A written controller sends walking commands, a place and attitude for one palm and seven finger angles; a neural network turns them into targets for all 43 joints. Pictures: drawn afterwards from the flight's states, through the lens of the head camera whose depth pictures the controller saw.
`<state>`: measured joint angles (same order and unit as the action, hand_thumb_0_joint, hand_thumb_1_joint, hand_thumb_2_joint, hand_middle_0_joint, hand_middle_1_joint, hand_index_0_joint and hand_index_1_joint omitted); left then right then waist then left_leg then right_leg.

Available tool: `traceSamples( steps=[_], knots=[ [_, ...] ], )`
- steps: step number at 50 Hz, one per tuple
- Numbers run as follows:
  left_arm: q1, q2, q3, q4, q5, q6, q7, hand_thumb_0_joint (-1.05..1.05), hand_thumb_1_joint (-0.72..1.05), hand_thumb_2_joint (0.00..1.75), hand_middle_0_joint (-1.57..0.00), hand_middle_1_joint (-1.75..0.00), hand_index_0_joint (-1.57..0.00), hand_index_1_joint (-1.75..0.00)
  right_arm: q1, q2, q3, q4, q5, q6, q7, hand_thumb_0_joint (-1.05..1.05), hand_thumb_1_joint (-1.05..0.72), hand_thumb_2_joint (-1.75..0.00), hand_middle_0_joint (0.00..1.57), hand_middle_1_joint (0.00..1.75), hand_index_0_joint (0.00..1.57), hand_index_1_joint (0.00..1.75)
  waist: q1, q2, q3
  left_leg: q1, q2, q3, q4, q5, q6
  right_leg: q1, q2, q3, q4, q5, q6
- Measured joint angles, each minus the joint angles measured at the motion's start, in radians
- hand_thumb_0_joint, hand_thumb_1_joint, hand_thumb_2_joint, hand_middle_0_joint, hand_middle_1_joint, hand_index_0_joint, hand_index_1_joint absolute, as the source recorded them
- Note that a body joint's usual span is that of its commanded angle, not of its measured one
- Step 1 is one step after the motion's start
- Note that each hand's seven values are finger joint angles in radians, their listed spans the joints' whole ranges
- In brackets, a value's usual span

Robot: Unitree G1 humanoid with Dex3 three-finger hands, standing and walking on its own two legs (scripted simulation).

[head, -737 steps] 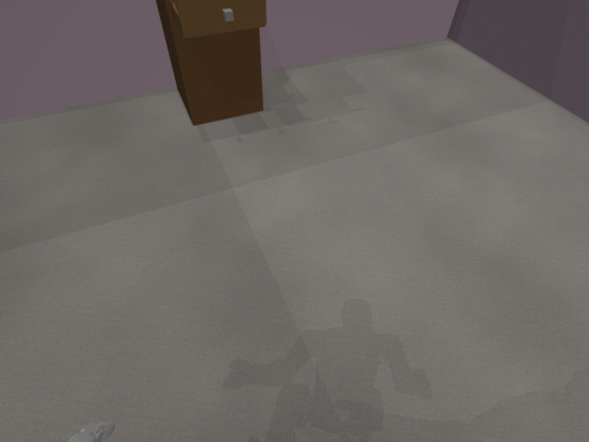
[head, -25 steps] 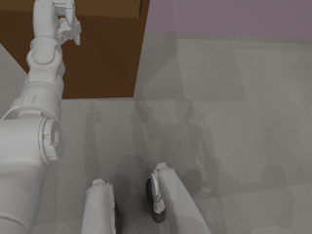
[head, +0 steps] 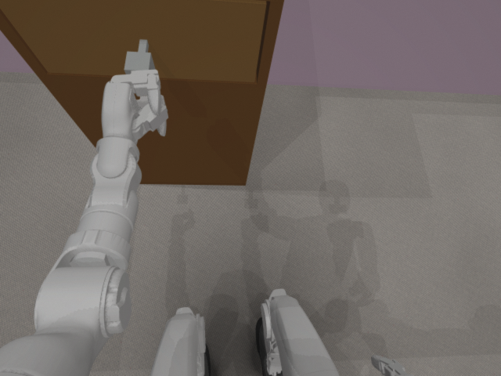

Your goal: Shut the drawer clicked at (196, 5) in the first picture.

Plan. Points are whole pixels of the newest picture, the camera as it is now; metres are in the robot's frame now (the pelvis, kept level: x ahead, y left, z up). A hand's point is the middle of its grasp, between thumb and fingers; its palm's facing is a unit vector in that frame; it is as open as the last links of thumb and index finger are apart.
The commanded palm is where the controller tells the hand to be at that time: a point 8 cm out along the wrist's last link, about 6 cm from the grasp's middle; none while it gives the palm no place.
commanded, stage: draw the hand back to the body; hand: left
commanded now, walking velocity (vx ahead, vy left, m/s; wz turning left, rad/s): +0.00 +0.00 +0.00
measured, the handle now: (141, 60) +0.61 +0.13 +0.02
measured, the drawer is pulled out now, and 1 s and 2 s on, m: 0.00 0.00 0.00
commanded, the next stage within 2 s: step back with the hand held close in 1.28 s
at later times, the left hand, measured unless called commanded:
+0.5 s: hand (72, 184) +0.35 +0.15 +0.15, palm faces -0.04 -0.99 -0.15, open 3.2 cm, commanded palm +0.31 +0.21 +0.17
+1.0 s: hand out of the picture +0.24 +0.23 +0.27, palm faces +0.35 -0.87 -0.35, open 3.2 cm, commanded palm +0.18 +0.28 +0.29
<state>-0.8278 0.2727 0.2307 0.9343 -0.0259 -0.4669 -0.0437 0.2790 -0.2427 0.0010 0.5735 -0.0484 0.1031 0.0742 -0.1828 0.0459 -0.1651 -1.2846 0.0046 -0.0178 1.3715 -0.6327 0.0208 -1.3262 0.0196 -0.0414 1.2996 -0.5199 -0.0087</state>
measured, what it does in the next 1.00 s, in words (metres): rises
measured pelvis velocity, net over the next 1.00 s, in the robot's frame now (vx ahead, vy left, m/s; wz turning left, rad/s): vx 0.04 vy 0.00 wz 0.04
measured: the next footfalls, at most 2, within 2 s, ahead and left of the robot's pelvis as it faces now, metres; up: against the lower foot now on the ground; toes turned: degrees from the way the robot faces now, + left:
none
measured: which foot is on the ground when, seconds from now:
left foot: down 0.00-1.00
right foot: down 0.00-1.00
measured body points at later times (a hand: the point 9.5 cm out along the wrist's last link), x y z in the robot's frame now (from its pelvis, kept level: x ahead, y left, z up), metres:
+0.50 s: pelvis +0.03 +0.00 +0.09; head +0.08 +0.00 +0.54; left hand +0.34 +0.20 +0.16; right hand +0.20 -0.24 +0.01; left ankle -0.01 +0.10 -0.60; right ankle +0.04 -0.12 -0.60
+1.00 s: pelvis +0.04 +0.00 +0.14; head +0.03 -0.02 +0.59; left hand +0.22 +0.28 +0.29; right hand +0.25 -0.20 +0.06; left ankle -0.01 +0.10 -0.60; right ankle +0.04 -0.12 -0.60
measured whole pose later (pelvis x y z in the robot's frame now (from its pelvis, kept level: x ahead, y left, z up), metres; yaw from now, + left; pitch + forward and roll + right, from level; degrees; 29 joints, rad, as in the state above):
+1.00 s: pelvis +0.04 +0.00 +0.14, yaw +2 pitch -2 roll -1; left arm 0.44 0.32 0.18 -0.37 -0.07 -0.02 0.09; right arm 0.20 -0.21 0.06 0.57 0.00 -0.04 -0.07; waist 0.06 0.07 -0.02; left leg -0.10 -0.02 -0.02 0.47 -0.33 0.02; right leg -0.15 0.00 -0.03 0.45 -0.27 0.00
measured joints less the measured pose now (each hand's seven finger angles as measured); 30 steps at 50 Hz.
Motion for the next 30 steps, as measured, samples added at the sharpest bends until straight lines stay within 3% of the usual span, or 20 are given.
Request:
traceSamples(
  steps=[7, 11, 15, 21, 25, 30],
  knots=[
    [0.328, -0.038, -0.061, -0.321, -0.078, 0.114, -0.039, 0.01, 0.9, 0.9, -1.39, -1.6, -1.39, -1.6, 0.007, 0.01, 0.0, -0.057, 0.055, 0.017, -0.021, 0.0, -0.91, -0.9, 0.2, 0.3, 0.19, 0.3, 0.067, -0.003, 0.023, 0.221, 0.003, 0.022, -0.175, 0.041, -0.001, 0.206, 0.006, 0.025, -0.151, 0.033, 0.0],
    [0.457, -0.048, -0.101, -0.413, -0.109, 0.121, -0.053, 0.01, 0.9, 0.9, -1.4, -1.6, -1.39, -1.6, 0.012, 0.01, 0.012, -0.059, 0.068, -0.011, -0.045, 0.0, -0.9, -0.9, 0.2, 0.3, 0.2, 0.3, 0.098, -0.01, 0.023, 0.339, -0.004, 0.006, -0.266, 0.072, -0.005, 0.332, -0.001, 0.012, -0.238, 0.052, -0.004],
    [0.522, -0.041, -0.128, -0.456, -0.129, 0.117, -0.089, 0.01, 0.9, 0.9, -1.4, -1.6, -1.4, -1.6, -0.006, 0.001, 0.014, -0.05, 0.076, -0.032, -0.061, 0.01, -0.9, -0.9, 0.2, 0.3, 0.2, 0.3, 0.114, -0.017, 0.022, 0.426, -0.008, -0.013, -0.311, 0.085, -0.009, 0.429, -0.005, -0.006, -0.289, 0.059, -0.007],
    [0.667, -0.031, -0.146, -0.584, -0.168, 0.169, -0.147, 0.01, 0.9, 0.9, -1.4, -1.6, -1.4, -1.6, -0.031, -0.015, 0.009, -0.083, 0.091, -0.046, -0.079, 0.01, -0.9, -0.9, 0.2, 0.3, 0.2, 0.3, 0.125, -0.012, 0.03, 0.56, -0.008, -0.012, -0.387, 0.105, -0.006, 0.565, -0.004, -0.004, -0.367, 0.079, -0.004],
    [0.789, -0.013, -0.198, -0.731, -0.086, 0.281, -0.026, 0.01, 0.9, 0.9, -1.4, -1.6, -1.4, -1.6, -0.046, -0.001, 0.008, -0.105, 0.095, -0.03, -0.114, 0.01, -0.9, -0.9, 0.2, 0.3, 0.2, 0.3, 0.147, -0.015, 0.049, 0.691, -0.014, 0.006, -0.487, 0.138, -0.002, 0.684, -0.009, 0.016, -0.447, 0.105, 0.002],
    [0.896, -0.006, -0.221, -0.846, -0.041, 0.389, 0.086, 0.01, 0.9, 0.9, -1.4, -1.6, -1.4, -1.6, -0.069, 0.015, 0.032, -0.105, 0.091, -0.027, -0.153, 0.01, -0.9, -0.9, 0.2, 0.3, 0.19, 0.3, 0.169, -0.007, 0.08, 0.849, -0.021, 0.01, -0.619, 0.19, 0.003, 0.838, -0.015, 0.022, -0.568, 0.15, 0.005]
  ],
)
